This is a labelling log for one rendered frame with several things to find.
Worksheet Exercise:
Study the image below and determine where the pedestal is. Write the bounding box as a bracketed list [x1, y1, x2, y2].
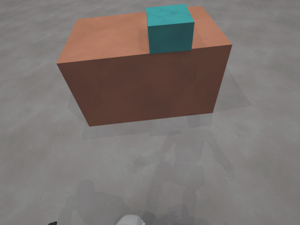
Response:
[57, 6, 232, 127]

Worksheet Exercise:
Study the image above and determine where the carton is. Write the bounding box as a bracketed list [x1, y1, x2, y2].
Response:
[146, 4, 195, 54]

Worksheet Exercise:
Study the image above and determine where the robot left thigh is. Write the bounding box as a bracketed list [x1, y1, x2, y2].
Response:
[116, 215, 145, 225]

